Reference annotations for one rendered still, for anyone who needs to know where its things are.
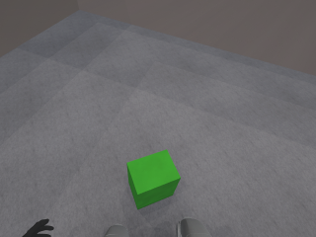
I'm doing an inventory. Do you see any robot left thigh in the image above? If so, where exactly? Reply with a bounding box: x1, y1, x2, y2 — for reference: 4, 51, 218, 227
104, 225, 129, 237

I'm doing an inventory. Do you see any carton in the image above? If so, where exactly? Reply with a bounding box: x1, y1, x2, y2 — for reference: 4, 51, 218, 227
126, 149, 181, 209

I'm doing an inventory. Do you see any robot right thigh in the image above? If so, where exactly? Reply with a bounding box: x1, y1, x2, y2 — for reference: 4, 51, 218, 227
176, 218, 212, 237

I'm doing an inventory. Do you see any robot thigh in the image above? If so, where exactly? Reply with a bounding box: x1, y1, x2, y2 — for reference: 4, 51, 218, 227
104, 225, 129, 237
176, 218, 212, 237

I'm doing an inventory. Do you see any robot left hand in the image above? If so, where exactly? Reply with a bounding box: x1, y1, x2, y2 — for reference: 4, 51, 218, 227
23, 219, 54, 237

